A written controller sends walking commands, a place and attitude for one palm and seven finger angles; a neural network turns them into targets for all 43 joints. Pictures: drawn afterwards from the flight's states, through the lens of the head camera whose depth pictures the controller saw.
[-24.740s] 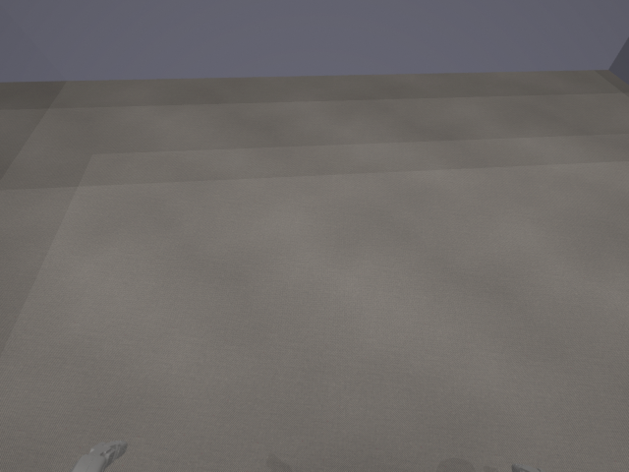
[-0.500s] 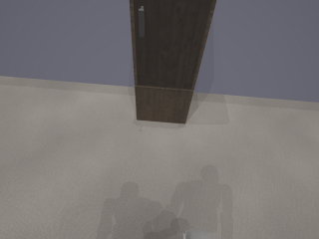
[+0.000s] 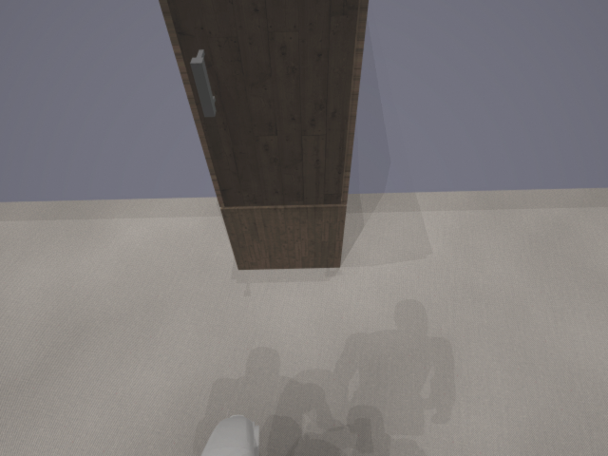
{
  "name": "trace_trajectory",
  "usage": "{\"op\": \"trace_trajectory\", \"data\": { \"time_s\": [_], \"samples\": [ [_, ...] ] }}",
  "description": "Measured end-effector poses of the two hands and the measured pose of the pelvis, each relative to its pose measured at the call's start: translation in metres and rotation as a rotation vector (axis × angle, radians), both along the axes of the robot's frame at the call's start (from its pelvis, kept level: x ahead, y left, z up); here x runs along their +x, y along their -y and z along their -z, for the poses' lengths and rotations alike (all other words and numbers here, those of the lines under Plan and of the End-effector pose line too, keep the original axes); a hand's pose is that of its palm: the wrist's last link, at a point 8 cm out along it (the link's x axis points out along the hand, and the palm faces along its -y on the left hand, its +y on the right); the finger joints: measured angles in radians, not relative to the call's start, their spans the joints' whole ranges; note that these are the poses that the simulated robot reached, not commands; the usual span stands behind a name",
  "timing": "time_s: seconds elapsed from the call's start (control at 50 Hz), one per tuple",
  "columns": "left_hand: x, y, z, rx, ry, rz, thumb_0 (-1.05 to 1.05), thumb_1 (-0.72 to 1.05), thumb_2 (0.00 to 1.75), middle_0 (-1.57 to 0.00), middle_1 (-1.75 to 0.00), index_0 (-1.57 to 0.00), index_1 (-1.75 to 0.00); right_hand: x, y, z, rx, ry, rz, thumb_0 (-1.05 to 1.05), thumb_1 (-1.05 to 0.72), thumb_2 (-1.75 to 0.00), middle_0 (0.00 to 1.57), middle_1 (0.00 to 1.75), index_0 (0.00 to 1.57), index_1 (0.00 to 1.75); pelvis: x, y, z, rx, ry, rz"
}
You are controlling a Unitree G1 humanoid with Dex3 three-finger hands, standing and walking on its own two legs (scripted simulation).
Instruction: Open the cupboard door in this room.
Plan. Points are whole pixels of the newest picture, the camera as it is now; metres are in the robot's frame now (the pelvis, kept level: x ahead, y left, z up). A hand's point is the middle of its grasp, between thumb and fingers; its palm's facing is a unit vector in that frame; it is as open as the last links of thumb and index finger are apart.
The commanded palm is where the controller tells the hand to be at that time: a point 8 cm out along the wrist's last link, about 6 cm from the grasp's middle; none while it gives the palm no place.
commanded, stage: take the last steps up to it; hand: left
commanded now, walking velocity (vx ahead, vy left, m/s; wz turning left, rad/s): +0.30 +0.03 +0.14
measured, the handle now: (205, 83) +0.80 +0.25 +0.06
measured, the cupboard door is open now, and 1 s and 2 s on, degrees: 0 0 0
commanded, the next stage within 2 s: come to a stop and stand still in 0.54 s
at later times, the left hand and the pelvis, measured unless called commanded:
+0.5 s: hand out of the picture +0.11 +0.24 -0.17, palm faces +0.12 -0.98 -0.16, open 7.3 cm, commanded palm none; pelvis +0.18 +0.08 +0.00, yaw +2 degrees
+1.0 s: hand (195, 325) +0.35 +0.22 -0.16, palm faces +0.10 -0.96 -0.25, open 7.3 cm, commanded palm none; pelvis +0.25 +0.04 +0.00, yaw +5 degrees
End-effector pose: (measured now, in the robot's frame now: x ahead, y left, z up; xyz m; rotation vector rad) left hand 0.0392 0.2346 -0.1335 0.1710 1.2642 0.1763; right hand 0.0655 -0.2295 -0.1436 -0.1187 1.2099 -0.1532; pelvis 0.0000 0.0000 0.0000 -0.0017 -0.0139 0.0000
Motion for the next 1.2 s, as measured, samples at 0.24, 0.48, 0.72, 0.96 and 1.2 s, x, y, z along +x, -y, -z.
{"op": "trace_trajectory", "data": {
  "time_s": [0.24,0.48,0.72,0.96,1.2],
  "samples": [
    [-0.019,0.0,-0.001,-0.072,-0.185,-0.17,0.0,0.91,0.9,-0.2,-0.3,-0.2,-0.3,0.129,-0.049,-0.007,0.036,-0.005,-0.157,0.0,-0.91,-0.9,0.2,0.3,0.2,0.3,0.089,-0.028,-0.006,-0.003,-0.024,-0.062],
    [0.048,-0.048,0.01,-0.098,-0.307,-0.152,0.01,0.91,0.9,-0.2,-0.3,-0.2,-0.3,0.195,-0.082,-0.012,-0.035,0.051,-0.069,-0.04,-0.95,-0.9,0.2,0.3,0.2,0.3,0.173,-0.076,-0.001,0.006,0.005,-0.041],
    [0.27,-0.057,-0.002,-0.015,0.053,-0.015,0.0,0.91,0.9,-0.2,-0.3,-0.2,-0.3,0.152,-0.063,0.0,0.004,-0.249,0.017,-0.01,-0.92,-0.9,0.2,0.3,0.2,0.3,0.248,-0.054,-0.002,0.023,0.004,-0.049],
    [0.306,-0.027,-0.009,0.018,0.101,-0.026,-0.01,0.91,0.89,-0.2,-0.3,-0.21,-0.3,0.206,-0.041,0.017,0.027,-0.257,-0.01,0.0,-0.91,-0.9,0.2,0.3,0.2,0.3,0.258,-0.037,0.001,0.04,0.016,-0.082],
    [0.218,-0.099,0.019,0.013,0.008,-0.097,0.0,0.91,0.9,-0.2,-0.3,-0.21,-0.3,0.228,-0.063,-0.006,-0.083,-0.028,-0.077,0.0,-0.91,-0.9,0.2,0.3,0.2,0.3,0.219,-0.078,0.011,-0.008,0.008,-0.071]
  ]
}}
